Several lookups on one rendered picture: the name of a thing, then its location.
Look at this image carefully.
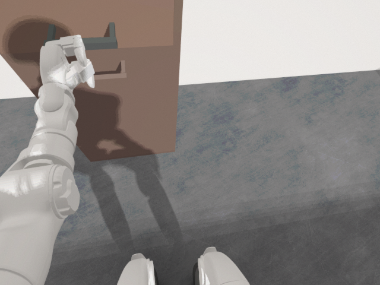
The robot left hand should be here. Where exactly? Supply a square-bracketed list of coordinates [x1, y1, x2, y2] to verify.
[40, 35, 95, 92]

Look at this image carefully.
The left robot forearm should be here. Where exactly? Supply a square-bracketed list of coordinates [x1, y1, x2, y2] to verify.
[6, 83, 78, 174]

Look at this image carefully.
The handle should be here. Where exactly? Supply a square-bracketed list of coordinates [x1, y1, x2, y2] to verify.
[43, 22, 118, 50]
[78, 73, 128, 86]

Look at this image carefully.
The left robot shin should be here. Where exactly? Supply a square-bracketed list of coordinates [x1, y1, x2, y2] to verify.
[131, 254, 147, 260]

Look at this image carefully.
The drawer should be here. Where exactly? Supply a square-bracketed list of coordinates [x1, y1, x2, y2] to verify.
[0, 0, 174, 54]

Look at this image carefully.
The right robot thigh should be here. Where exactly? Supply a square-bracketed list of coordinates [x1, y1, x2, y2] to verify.
[198, 252, 250, 285]

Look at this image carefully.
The robot left upper arm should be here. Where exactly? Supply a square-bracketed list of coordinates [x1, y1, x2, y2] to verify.
[0, 164, 80, 285]

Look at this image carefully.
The cabinet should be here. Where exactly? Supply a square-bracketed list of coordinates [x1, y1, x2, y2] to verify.
[0, 0, 183, 162]

